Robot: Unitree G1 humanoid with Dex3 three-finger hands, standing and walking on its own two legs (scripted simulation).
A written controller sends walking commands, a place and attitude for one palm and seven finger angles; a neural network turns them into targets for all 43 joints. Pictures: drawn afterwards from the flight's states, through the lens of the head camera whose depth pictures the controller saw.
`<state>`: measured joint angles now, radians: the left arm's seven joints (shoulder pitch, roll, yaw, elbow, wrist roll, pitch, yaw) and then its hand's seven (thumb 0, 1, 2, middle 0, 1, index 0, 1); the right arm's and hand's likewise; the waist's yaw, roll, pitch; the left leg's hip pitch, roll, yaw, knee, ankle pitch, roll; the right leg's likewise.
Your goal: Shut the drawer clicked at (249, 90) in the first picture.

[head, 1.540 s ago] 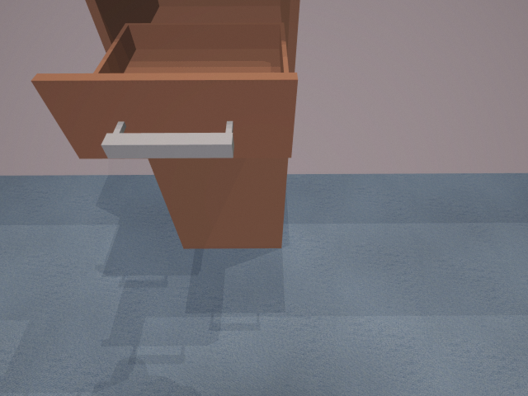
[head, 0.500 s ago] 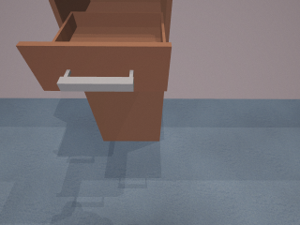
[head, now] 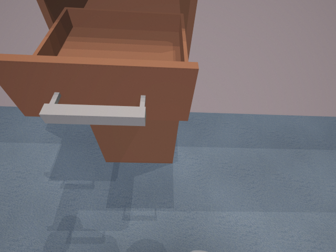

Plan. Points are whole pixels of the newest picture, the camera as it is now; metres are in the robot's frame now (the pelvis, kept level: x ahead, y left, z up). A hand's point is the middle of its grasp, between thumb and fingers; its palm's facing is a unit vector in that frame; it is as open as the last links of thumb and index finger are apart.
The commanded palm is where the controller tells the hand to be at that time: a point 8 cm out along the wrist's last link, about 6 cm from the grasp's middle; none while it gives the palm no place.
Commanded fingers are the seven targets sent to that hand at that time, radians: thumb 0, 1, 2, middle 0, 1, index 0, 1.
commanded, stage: come to a stop and stand still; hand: left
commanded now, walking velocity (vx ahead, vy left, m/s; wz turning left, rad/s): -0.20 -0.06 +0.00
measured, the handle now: (98, 106) +0.36 +0.17 +0.16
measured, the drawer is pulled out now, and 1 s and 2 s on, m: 0.30 0.30 0.30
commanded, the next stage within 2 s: look again from close up in 0.90 s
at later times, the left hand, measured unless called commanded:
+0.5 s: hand (103, 249) +0.15 +0.18 -0.17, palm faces +0.05 -0.97 -0.22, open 7.4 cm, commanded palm none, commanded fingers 0.00 0.90 0.90 -0.20 -0.30 -0.20 -0.30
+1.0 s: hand out of the picture +0.08 +0.16 -0.16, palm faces -0.02 -0.96 -0.28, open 7.4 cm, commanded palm none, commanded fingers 0.00 0.90 0.90 -0.20 -0.30 -0.20 -0.30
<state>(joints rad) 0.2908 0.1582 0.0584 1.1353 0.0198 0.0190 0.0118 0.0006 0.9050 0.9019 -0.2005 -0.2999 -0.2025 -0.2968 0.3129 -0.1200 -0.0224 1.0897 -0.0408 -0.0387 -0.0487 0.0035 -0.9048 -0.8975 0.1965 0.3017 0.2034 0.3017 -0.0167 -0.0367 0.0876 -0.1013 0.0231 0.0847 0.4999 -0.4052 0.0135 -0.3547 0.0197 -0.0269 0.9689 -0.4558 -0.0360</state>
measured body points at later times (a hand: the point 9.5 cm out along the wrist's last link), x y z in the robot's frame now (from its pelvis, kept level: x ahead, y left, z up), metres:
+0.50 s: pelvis +0.05 -0.02 +0.00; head +0.12 +0.00 +0.45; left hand +0.14 +0.23 -0.16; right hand +0.13 -0.27 -0.14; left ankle +0.04 +0.09 -0.73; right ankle +0.04 -0.15 -0.70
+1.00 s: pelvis +0.04 -0.03 +0.00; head +0.04 -0.06 +0.45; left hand +0.08 +0.21 -0.13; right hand +0.10 -0.27 -0.16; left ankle +0.05 +0.10 -0.73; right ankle +0.02 -0.15 -0.73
